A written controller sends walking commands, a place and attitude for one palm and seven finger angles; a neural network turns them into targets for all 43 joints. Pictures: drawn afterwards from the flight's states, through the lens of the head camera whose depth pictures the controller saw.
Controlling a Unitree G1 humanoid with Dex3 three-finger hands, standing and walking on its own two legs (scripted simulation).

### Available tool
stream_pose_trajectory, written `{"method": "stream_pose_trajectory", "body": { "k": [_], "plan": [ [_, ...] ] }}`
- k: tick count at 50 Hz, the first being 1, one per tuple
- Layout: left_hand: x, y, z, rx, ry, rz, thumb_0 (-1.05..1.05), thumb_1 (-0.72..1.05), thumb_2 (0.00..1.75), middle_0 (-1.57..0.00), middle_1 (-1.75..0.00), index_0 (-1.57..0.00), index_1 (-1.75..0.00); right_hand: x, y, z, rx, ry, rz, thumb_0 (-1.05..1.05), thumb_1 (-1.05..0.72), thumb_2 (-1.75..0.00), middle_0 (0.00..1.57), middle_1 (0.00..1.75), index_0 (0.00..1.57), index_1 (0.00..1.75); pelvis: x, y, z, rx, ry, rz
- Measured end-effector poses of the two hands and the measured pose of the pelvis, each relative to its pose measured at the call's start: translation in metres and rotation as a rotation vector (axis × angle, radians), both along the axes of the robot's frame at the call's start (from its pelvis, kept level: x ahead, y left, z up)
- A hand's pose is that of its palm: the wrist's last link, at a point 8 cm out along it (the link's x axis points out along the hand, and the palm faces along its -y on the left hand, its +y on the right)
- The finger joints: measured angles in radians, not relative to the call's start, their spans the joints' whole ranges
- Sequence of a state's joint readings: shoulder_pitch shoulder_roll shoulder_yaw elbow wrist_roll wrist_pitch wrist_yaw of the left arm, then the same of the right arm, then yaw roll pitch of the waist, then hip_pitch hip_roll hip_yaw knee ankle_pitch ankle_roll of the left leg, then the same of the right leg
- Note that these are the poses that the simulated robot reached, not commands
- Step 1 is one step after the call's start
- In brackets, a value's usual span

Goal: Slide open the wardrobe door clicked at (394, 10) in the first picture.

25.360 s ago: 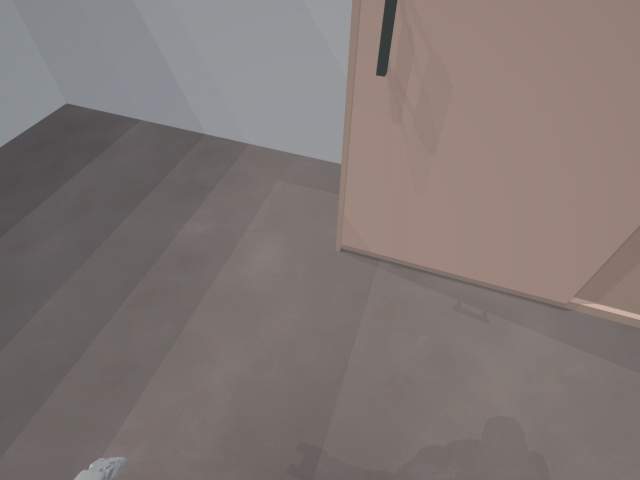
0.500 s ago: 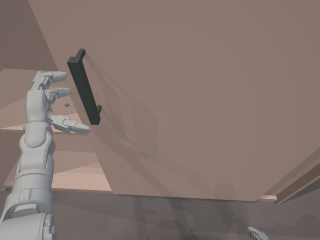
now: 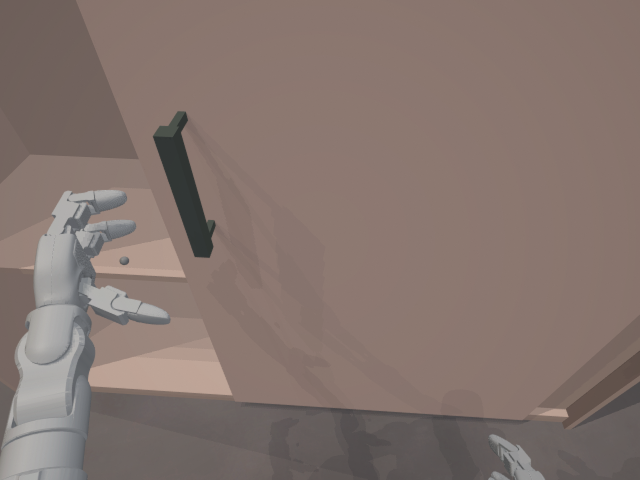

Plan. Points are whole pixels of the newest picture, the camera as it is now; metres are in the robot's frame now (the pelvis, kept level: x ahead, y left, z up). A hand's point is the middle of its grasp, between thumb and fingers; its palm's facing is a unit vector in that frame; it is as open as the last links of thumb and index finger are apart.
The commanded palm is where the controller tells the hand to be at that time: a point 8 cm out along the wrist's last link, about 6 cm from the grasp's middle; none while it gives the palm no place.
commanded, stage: slip the hand off the handle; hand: left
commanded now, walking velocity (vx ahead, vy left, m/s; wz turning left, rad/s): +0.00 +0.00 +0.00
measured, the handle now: (192, 190) +0.44 +0.22 +0.14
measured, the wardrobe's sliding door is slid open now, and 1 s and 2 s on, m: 0.68 0.68 0.68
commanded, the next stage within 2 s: draw the hand back to the body in 0.34 s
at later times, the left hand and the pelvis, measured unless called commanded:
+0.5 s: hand (93, 317) +0.24 +0.26 +0.14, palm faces +0.30 -0.94 -0.13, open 14.6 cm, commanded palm +0.21 +0.29 +0.14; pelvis -0.02 -0.02 +0.00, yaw +2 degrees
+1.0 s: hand (73, 334) +0.21 +0.25 +0.16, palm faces +0.13 -0.99 -0.09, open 14.5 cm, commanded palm +0.18 +0.30 +0.16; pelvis -0.01 -0.01 +0.01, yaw +2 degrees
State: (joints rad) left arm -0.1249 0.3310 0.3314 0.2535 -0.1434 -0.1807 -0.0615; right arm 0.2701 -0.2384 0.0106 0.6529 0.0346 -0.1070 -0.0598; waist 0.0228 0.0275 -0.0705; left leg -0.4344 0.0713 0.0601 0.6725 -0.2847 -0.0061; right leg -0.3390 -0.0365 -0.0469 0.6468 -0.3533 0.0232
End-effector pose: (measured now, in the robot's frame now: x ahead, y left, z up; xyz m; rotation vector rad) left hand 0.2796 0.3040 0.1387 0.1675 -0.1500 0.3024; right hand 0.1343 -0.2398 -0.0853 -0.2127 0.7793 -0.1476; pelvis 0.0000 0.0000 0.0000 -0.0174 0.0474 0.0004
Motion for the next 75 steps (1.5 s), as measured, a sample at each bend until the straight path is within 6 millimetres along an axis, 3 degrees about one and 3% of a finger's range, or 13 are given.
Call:
{"method": "stream_pose_trajectory", "body": {
  "k": [10, 20, 25, 32, 40, 48, 59, 75],
  "plan": [
    [-0.046, 0.004, 0.004, -0.003, 0.000, 0.020, -0.01, -0.55, 0.20, -0.25, -1.16, -0.26, -1.15, 0.033, 0.011, 0.016, 0.005, -0.129, 0.083, 0.01, -0.90, -0.89, 0.20, 0.30, 0.20, 0.30, -0.010, -0.008, 0.001, -0.001, -0.035, 0.026],
    [-0.073, -0.003, 0.003, 0.005, 0.003, 0.009, -0.01, -0.55, 0.20, -0.25, -1.16, -0.26, -1.15, 0.031, 0.006, 0.020, -0.001, -0.169, 0.099, 0.01, -0.90, -0.89, 0.20, 0.30, 0.20, 0.30, -0.015, -0.014, 0.001, 0.001, -0.053, 0.031],
    [-0.078, -0.004, 0.004, -0.014, -0.007, -0.005, -0.01, -0.55, 0.20, -0.25, -1.16, -0.26, -1.15, 0.023, 0.002, 0.015, -0.007, -0.154, 0.094, 0.01, -0.90, -0.89, 0.20, 0.30, 0.20, 0.30, -0.016, -0.016, 0.001, 0.001, -0.060, 0.036],
    [-0.069, -0.008, 0.009, -0.100, 0.069, -0.254, -0.01, -0.55, 0.20, -0.25, -1.16, -0.26, -1.15, 0.017, -0.004, 0.022, -0.013, -0.203, 0.058, 0.01, -0.90, -0.89, 0.20, 0.30, 0.20, 0.30, -0.013, -0.015, 0.005, 0.001, -0.087, 0.032],
    [-0.082, 0.006, 0.017, -0.126, 0.056, -0.205, -0.01, -0.55, 0.20, -0.25, -1.15, -0.26, -1.15, 0.023, -0.005, 0.036, 0.000, -0.276, 0.065, 0.01, -0.90, -0.89, 0.20, 0.30, 0.20, 0.30, -0.010, -0.012, 0.007, 0.003, -0.088, 0.020],
    [-0.096, -0.001, 0.016, -0.112, 0.067, -0.211, -0.01, -0.53, 0.21, -0.25, -1.14, -0.25, -1.14, 0.035, 0.007, 0.042, -0.010, -0.301, 0.103, 0.01, -0.90, -0.89, 0.20, 0.30, 0.20, 0.30, -0.010, -0.007, 0.008, 0.000, -0.102, 0.031],
    [-0.114, 0.008, 0.026, 0.115, 0.053, 0.159, -0.01, -0.26, 0.34, -0.24, -0.99, -0.25, -0.99, 0.043, 0.030, 0.037, -0.015, -0.198, 0.157, 0.01, -0.90, -0.89, 0.20, 0.30, 0.20, 0.30, -0.007, -0.001, 0.017, 0.005, -0.122, 0.021],
    [-0.108, 0.007, 0.044, 0.206, 0.035, 0.199, 0.00, 0.30, 0.61, -0.23, -0.66, -0.23, -0.66, 0.057, 0.032, 0.031, -0.003, -0.121, 0.128, 0.01, -0.90, -0.89, 0.21, 0.30, 0.20, 0.30, 0.015, 0.005, 0.022, 0.015, -0.138, 0.003]
  ]
}}
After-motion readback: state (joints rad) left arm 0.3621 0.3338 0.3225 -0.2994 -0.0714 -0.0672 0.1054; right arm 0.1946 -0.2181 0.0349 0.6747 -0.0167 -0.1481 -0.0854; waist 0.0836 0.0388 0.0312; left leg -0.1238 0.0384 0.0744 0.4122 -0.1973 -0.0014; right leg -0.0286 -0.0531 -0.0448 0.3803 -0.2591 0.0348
